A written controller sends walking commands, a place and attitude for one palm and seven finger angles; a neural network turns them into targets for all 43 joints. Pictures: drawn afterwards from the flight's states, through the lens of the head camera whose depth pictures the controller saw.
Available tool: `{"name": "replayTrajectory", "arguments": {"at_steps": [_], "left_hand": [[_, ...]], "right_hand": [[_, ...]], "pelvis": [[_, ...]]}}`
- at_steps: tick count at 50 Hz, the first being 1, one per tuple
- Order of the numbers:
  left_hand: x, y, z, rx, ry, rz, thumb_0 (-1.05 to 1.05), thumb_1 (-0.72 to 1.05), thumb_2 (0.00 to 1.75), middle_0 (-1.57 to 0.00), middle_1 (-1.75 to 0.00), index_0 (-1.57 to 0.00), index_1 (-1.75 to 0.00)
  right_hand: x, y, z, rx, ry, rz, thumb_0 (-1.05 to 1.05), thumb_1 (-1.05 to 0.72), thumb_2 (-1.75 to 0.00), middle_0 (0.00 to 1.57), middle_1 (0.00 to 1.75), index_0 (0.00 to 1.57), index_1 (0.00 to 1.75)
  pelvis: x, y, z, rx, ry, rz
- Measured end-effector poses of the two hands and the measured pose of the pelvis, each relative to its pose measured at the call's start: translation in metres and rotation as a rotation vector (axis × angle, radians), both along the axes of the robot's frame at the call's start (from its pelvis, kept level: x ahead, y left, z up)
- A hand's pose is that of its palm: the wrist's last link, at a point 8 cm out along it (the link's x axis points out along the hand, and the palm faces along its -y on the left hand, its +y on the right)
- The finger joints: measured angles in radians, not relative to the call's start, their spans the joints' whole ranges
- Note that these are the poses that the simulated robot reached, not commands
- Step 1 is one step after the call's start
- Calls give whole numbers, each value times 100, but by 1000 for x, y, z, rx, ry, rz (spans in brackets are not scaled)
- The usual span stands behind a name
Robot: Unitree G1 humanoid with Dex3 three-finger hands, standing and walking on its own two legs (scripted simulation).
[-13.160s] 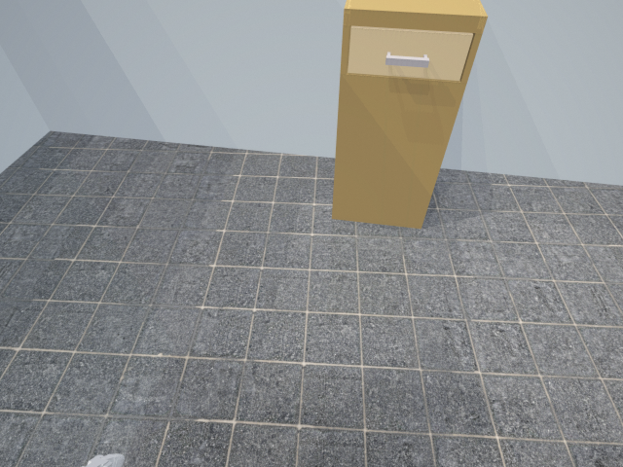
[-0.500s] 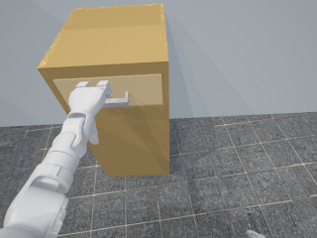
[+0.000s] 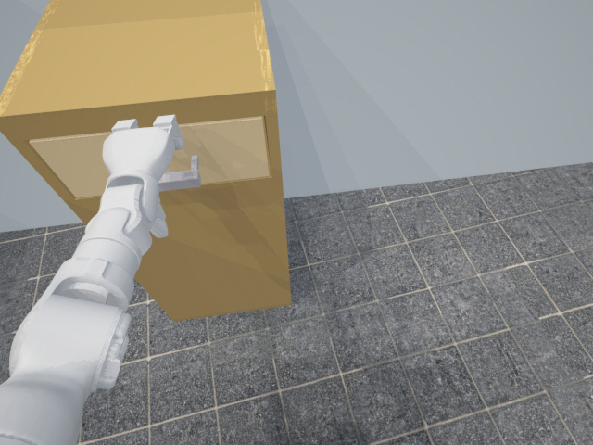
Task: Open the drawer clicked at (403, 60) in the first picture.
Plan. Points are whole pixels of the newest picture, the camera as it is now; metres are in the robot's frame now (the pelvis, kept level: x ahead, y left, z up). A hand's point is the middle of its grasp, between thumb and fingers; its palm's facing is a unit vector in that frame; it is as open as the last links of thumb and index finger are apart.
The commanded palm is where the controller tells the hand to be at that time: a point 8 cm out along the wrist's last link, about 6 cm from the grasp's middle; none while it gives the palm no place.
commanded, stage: move the hooked fingers above the handle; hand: left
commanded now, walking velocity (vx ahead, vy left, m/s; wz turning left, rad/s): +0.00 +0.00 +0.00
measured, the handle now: (161, 173) +0.55 +0.20 +0.01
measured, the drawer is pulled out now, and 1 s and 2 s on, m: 0.00 0.00 0.00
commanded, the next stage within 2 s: lower the fingers behind the handle in 0.58 s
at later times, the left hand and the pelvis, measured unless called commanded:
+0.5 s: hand (147, 180) +0.49 +0.20 +0.06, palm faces -0.02 -0.03 -1.00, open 13.8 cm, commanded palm +0.46 +0.20 +0.12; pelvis +0.01 +0.01 +0.00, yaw +0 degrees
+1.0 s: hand (152, 195) +0.47 +0.19 +0.05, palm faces -0.05 -0.01 -1.00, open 13.8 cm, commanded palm +0.46 +0.19 +0.10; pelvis +0.00 +0.00 +0.00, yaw +1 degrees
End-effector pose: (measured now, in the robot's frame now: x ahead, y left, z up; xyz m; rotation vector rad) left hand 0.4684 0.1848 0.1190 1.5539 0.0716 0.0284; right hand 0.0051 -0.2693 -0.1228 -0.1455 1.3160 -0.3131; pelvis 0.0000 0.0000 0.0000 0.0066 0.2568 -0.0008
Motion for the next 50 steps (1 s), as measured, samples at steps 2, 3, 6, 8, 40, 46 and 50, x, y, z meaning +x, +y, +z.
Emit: {"name": "replayTrajectory", "arguments": {"at_steps": [2, 3, 6, 8, 40, 46, 50], "left_hand": [[2, 0, -1, -1, 3, 3, 0, -49, 30, -32, -120, -32, -120], [3, 0, -1, -2, 5, 4, 0, -49, 30, -32, -120, -32, -120], [4, 3, -5, 0, 17, 9, 0, -49, 30, -32, -120, -32, -120], [4, 5, -7, -2, 23, 8, 0, -49, 30, -32, -120, -32, -120], [-14, 6, 0, -4, -14, -5, 0, -49, 30, -32, -120, -32, -120], [-16, 6, -12, 3, 25, 5, 0, -49, 30, -32, -120, -32, -120], [-16, 7, -19, 4, 26, -5, 0, -49, 30, -32, -120, -32, -120]], "right_hand": [[-5, 1, 0, 2, 10, -8, 0, -90, -90, 20, 30, 20, 30], [-6, 2, 0, 4, 14, -11, 0, -90, -90, 20, 30, 20, 30], [-9, 5, 0, 7, 21, -16, 0, -90, -90, 20, 30, 20, 30], [-8, 6, 0, 7, 21, -16, 0, -90, -90, 20, 30, 20, 30], [55, 15, -2, 35, -91, 72, 0, -90, -90, 20, 30, 20, 30], [45, 10, -2, 25, -82, 61, 0, -90, -90, 20, 30, 20, 30], [34, 4, -2, 5, -66, 48, 0, -90, -90, 20, 30, 20, 30]], "pelvis": [[1, 1, 0, -1, 4, -4], [1, 1, 0, -1, 6, -5], [3, 3, 0, -2, 9, -8], [3, 3, 0, -3, 10, -8], [8, 6, 1, -3, -18, 12], [4, 2, 0, -1, -17, 11], [2, 0, -2, -1, -4, 11]]}}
